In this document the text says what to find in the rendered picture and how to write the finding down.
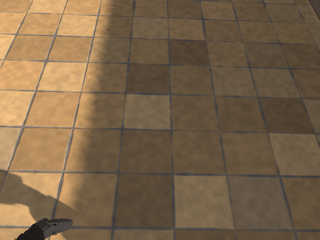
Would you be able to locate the left robot hand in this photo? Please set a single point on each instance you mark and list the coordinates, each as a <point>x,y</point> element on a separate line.
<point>46,228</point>

